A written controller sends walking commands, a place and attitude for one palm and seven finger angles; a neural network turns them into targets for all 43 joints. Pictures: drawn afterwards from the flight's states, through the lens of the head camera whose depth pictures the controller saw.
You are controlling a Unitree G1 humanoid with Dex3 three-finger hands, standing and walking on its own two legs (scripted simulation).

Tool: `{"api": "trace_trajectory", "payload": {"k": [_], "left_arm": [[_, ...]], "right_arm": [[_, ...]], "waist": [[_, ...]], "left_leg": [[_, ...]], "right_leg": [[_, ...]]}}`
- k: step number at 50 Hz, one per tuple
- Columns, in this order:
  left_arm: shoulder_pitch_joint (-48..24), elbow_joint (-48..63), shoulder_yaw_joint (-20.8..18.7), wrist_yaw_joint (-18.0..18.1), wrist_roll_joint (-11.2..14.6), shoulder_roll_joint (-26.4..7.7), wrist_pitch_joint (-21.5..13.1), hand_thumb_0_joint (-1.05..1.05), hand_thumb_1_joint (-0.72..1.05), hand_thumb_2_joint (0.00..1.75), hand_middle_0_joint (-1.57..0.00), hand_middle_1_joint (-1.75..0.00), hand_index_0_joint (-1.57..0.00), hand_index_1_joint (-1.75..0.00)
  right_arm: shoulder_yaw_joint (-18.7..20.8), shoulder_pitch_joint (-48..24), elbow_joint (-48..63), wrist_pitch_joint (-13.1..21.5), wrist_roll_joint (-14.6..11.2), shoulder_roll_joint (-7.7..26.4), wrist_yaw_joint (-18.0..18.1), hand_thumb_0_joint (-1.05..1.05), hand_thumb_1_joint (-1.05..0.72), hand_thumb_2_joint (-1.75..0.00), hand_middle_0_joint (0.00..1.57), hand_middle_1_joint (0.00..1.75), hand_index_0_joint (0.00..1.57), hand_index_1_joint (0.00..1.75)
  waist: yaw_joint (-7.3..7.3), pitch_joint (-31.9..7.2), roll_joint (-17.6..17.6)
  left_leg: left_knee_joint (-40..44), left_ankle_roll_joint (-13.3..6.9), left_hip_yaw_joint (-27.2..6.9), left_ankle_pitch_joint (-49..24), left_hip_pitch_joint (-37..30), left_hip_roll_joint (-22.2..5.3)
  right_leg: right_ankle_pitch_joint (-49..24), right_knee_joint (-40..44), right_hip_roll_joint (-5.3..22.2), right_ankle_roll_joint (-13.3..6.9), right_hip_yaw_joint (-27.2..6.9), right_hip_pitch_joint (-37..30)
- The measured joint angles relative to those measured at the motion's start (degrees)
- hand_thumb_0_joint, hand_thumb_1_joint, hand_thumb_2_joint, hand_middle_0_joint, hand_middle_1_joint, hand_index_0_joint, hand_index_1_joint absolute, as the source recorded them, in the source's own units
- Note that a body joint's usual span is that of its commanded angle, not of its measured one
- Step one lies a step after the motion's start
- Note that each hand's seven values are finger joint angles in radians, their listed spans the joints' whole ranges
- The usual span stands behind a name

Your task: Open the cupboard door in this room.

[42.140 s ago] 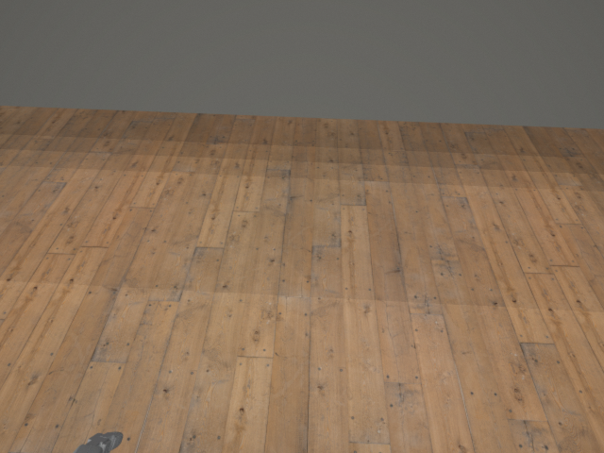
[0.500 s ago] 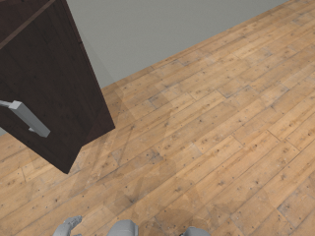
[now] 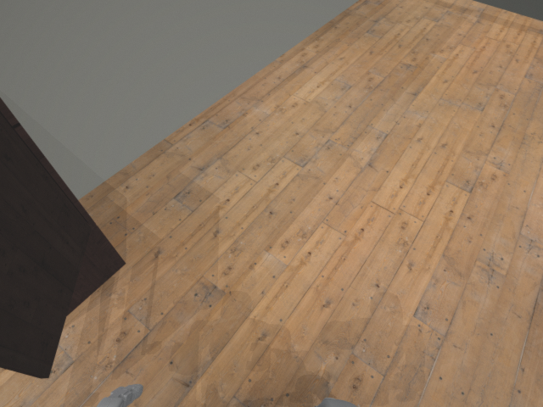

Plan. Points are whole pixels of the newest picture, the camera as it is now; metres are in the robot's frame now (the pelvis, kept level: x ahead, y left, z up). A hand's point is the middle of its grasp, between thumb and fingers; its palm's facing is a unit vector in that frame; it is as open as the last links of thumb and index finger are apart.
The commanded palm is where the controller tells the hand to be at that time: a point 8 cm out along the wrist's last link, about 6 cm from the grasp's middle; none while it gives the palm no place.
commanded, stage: walk to a spot facing it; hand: left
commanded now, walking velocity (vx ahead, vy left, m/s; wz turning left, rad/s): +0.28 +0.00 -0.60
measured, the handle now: out of the picture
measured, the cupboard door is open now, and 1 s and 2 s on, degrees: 41 41 41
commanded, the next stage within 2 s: turn to face it in 1.48 s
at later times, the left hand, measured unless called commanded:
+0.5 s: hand (167, 384) +0.17 +0.19 -0.19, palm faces -0.20 -0.97 -0.15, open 7.4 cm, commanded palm none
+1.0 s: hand (315, 212) +0.53 -0.08 -0.16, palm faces -0.56 -0.81 -0.18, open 7.3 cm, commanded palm none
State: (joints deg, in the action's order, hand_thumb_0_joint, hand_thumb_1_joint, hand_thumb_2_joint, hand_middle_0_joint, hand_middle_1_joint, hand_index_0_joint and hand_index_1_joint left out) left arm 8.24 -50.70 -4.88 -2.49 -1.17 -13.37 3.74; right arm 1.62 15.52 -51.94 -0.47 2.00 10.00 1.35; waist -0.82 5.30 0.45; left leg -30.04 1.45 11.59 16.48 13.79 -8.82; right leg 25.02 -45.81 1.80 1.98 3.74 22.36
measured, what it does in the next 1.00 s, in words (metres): walks ahead, turning right: right foot, then left foot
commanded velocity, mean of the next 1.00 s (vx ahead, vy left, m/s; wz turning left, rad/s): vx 0.34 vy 0.00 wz -0.46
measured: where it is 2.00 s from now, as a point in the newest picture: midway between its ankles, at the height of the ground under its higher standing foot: (356, 285)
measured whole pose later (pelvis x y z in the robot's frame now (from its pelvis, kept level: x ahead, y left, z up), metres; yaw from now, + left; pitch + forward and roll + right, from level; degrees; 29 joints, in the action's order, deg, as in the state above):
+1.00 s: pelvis +0.29 -0.13 -0.02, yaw -31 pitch +0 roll +1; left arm 0.6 -51.5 -3.3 -1.8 -0.7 -10.7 -3.3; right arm 1.4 29.2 -65.3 0.2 0.7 7.4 0.5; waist -4.5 7.1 -0.8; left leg -62.1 3.1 8.2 29.3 12.2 -8.2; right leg 15.0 -38.0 0.3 -5.5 6.7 23.4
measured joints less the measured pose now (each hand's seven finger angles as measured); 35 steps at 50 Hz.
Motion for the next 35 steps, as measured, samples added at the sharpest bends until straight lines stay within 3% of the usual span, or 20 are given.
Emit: {"api": "trace_trajectory", "payload": {"k": [3,5,6,8,10,16,21,22,24,27,30,35], "left_arm": [[0.84,0.35,0.37,-0.19,-0.21,-0.05,-0.91,0.01,0.91,0.9,-0.2,-0.3,-0.2,-0.3],[0.85,-0.2,0.56,0.45,-0.15,0.83,-2.14,0.01,0.91,0.9,-0.2,-0.3,-0.2,-0.3],[1.23,-0.38,0.73,0.79,-0.05,1.33,-2.65,0.01,0.91,0.9,-0.2,-0.3,-0.2,-0.3],[2.69,-0.72,0.85,1.41,0.08,2.01,-3.4,0.01,0.91,0.9,-0.2,-0.3,-0.2,-0.3],[4.51,-1.41,0.85,1.67,0.0,2.3,-3.84,0.01,0.91,0.9,-0.2,-0.3,-0.2,-0.3],[9.34,-4.38,0.94,1.01,-0.24,2.35,-4.5,0.01,0.91,0.9,-0.2,-0.3,-0.21,-0.3],[12.21,-5.92,0.32,0.66,-0.14,1.86,-3.97,0.01,0.9,0.9,-0.2,-0.3,-0.21,-0.3],[12.47,-6.18,0.14,0.58,0.06,1.8,-3.66,0.01,0.9,0.9,-0.2,-0.3,-0.21,-0.3],[11.54,-6.96,-0.12,0.44,0.05,1.08,-2.86,0.01,0.91,0.9,-0.2,-0.3,-0.21,-0.3],[8.93,-6.99,-0.7,-0.17,-0.62,-0.26,-2.77,0.01,0.91,0.9,-0.2,-0.3,-0.2,-0.3],[5.92,-5.17,-1.03,-0.65,-0.85,-0.89,-2.97,0.01,0.91,0.9,-0.2,-0.3,-0.2,-0.3],[0.97,-2.92,-0.73,-0.85,-0.84,-0.6,-2.74,0.01,0.91,0.9,-0.19,-0.3,-0.2,-0.3]], "right_arm": [[0.64,1.28,-0.18,-0.54,-0.33,0.99,-0.48,0.0,-0.91,-0.9,0.2,0.3,0.21,0.3],[1.25,0.59,-1.34,-1.89,-0.66,2.39,-0.79,0.0,-0.91,-0.9,0.2,0.3,0.21,0.3],[1.51,0.04,-1.97,-2.51,-0.73,3.02,-0.89,0.0,-0.91,-0.9,0.2,0.3,0.2,0.3],[1.97,-1.15,-2.67,-2.91,-0.68,3.77,-1.19,0.01,-0.91,-0.9,0.2,0.3,0.2,0.3],[2.41,-2.25,-2.43,-2.54,-0.57,3.98,-1.53,0.01,-0.91,-0.9,0.2,0.3,0.2,0.3],[2.93,-5.4,0.17,-0.65,-0.67,3.51,-2.12,0.01,-0.91,-0.9,0.19,0.3,0.2,0.3],[1.99,-6.7,2.12,1.89,-0.87,2.93,-1.85,0.01,-0.91,-0.9,0.19,0.3,0.2,0.3],[1.71,-6.73,2.53,2.88,-0.51,2.96,-1.56,0.0,-0.91,-0.9,0.19,0.3,0.2,0.3],[0.84,-6.46,2.82,3.93,0.16,2.14,-0.97,0.0,-0.91,-0.9,0.19,0.3,0.2,0.3],[-0.07,-3.56,2.27,4.3,0.33,0.46,-0.59,0.0,-0.91,-0.9,0.2,0.3,0.2,0.3],[-0.6,0.02,-0.11,4.52,-0.01,-0.87,-0.17,0.0,-0.91,-0.9,0.2,0.3,0.2,0.3],[-0.74,6.29,-4.36,4.47,-0.32,-1.91,-0.01,0.0,-0.91,-0.9,0.2,0.3,0.2,0.3]], "waist": [[-0.2,-1.25,0.38],[0.11,-0.89,1.74],[0.22,-0.64,2.19],[0.55,-0.42,2.15],[0.77,-0.59,1.39],[1.78,-1.36,-0.76],[3.1,-2.09,-2.16],[2.89,-2.34,-2.02],[2.75,-2.05,-2.71],[2.22,-2.25,-3.44],[2.21,-2.32,-3.61],[0.75,-2.16,-2.87]], "left_leg": [[-5.66,1.25,1.96,3.83,1.68,-1.44],[-16.29,1.76,-2.15,12.55,5.72,-0.86],[-21.84,1.82,-4.72,13.49,7.99,0.27],[-28.86,2.15,-7.35,11.09,11.74,2.0],[-29.97,2.57,-7.98,7.66,14.16,2.84],[-20.17,2.99,-8.96,2.0,15.73,4.29],[-3.99,2.1,-8.9,0.7,8.82,6.08],[-3.36,0.86,-8.68,-2.43,8.51,5.94],[-6.51,-2.0,-6.81,-1.87,8.29,5.34],[-3.5,-2.88,-4.58,-0.47,4.38,4.53],[2.47,-2.49,-2.2,-1.56,-0.49,4.15],[8.46,-2.01,1.8,-0.98,-7.23,3.89]], "right_leg": [[-3.34,12.73,0.06,-1.98,0.69,-5.83],[-5.94,11.01,-0.95,-2.76,0.07,-4.89],[-5.98,10.73,-1.34,-3.04,-0.18,-5.24],[-6.54,12.8,-1.91,-3.29,-1.15,-7.05],[-7.63,15.85,-2.23,-3.34,-2.37,-9.09],[-8.26,21.02,-3.13,-3.2,-6.09,-13.48],[-3.47,17.14,-3.58,-1.95,-9.52,-14.5],[-0.91,12.2,-3.88,-2.58,-9.57,-12.76],[3.17,-3.48,-3.93,-3.62,-8.42,-6.84],[-2.44,-20.9,-2.16,-3.65,-4.66,2.29],[-9.13,-24.74,0.29,-2.68,-2.65,8.92],[-15.15,-18.74,2.63,-1.88,-1.53,15.18]]}}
